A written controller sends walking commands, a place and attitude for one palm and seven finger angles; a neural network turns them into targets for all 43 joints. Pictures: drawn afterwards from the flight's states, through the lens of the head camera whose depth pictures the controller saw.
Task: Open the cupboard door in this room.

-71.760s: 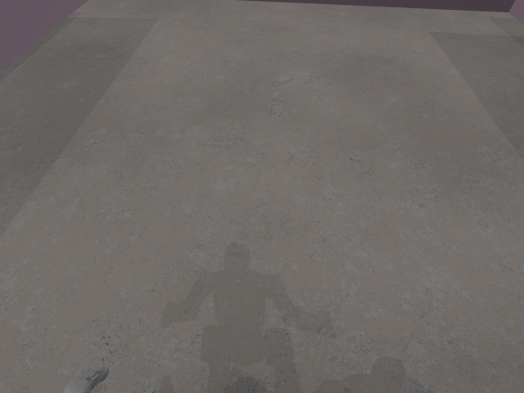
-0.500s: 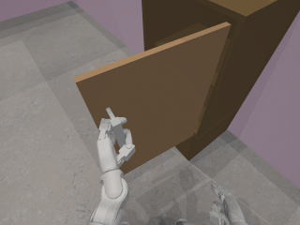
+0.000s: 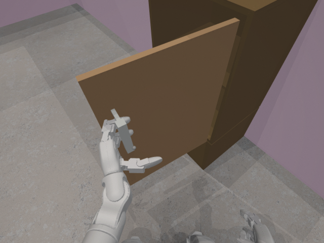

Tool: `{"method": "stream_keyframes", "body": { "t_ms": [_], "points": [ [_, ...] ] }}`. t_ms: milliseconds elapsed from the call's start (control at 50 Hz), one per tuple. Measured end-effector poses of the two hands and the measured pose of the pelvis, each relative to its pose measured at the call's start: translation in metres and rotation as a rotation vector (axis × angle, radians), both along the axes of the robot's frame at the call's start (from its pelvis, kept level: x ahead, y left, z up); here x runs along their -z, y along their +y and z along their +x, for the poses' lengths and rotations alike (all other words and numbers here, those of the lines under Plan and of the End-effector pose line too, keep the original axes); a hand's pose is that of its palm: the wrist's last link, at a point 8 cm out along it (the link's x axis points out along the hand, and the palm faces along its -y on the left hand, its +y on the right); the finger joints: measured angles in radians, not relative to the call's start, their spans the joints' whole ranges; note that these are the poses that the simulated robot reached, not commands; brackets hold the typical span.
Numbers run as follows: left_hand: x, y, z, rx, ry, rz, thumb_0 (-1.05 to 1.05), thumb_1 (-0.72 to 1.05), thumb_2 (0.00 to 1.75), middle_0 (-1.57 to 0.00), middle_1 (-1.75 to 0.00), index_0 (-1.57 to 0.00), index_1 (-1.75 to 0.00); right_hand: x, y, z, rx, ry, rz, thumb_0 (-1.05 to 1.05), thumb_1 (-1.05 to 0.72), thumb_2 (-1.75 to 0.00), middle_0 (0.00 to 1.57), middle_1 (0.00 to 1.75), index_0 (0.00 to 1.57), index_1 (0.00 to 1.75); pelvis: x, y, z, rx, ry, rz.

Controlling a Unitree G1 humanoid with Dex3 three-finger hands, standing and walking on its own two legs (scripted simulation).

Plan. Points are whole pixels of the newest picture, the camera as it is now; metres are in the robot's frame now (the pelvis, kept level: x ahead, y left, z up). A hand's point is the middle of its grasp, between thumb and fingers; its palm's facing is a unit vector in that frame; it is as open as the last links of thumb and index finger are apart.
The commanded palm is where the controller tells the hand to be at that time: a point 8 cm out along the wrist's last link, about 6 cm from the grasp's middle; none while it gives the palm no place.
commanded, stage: open thumb and fingers to let go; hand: left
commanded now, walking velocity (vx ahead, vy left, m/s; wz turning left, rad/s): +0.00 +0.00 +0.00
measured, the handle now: (122, 131) +0.38 +0.12 +0.05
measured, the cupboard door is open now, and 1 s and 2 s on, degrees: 83 83 83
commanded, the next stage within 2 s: slide the hand sideways off the handle in 0.28 s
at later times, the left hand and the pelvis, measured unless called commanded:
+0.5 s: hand (128, 151) +0.33 +0.09 +0.04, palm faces +0.03 -0.99 -0.12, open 15.7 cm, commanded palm +0.30 +0.12 +0.05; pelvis +0.00 +0.03 -0.01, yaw +0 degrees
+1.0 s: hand (117, 171) +0.28 +0.11 +0.04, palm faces -0.18 -0.98 -0.04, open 16.4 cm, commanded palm +0.26 +0.17 +0.05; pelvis +0.01 +0.05 -0.01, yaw -1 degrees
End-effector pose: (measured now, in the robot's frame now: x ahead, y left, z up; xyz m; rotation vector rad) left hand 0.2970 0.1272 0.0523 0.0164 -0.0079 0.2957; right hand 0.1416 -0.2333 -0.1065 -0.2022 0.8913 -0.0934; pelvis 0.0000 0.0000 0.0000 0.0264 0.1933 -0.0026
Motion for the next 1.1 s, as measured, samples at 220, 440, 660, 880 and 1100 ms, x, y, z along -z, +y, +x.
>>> {"method": "stream_keyframes", "body": {
  "t_ms": [220,440,660,880,1100],
  "points": [
    [0.001,-0.001,0.004,0.022,-0.018,-0.009,-0.01,-0.48,0.31,-0.25,-0.83,-0.24,-0.81,0.000,0.028,0.005,-0.032,-0.017,0.018,0.01,-0.91,-0.90,0.20,0.30,0.20,0.30,0.003,0.017,0.000,0.003,0.007,-0.012],
    [0.002,0.008,0.007,0.090,-0.026,0.027,-0.01,-0.49,0.30,-0.35,-0.61,-0.30,-0.61,0.002,0.048,0.007,-0.059,-0.005,0.021,0.01,-0.91,-0.90,0.20,0.30,0.20,0.30,0.005,0.030,-0.001,-0.001,0.012,-0.021],
    [-0.001,0.031,0.002,0.530,0.030,0.007,-0.01,-0.50,0.30,-0.17,-0.36,-0.12,-0.37,-0.009,0.051,-0.001,-0.013,-0.058,0.017,0.01,-0.91,-0.90,0.20,0.30,0.20,0.30,0.002,0.046,-0.002,-0.006,-0.022,-0.034],
    [0.005,0.030,-0.019,0.490,-0.001,-0.001,-0.01,-0.49,0.30,-0.12,-0.31,-0.13,-0.31,-0.023,0.058,0.017,-0.037,-0.128,0.019,0.01,-0.91,-0.90,0.20,0.30,0.20,0.30,0.007,0.050,0.005,0.018,-0.005,-0.029],
    [0.005,0.053,-0.038,0.447,0.042,0.017,-0.01,-0.50,0.30,-0.14,-0.30,-0.14,-0.30,-0.018,0.064,0.039,-0.054,-0.155,0.040,0.01,-0.91,-0.90,0.20,0.30,0.20,0.30,0.010,0.047,0.013,0.008,0.007,-0.035]
  ]
}}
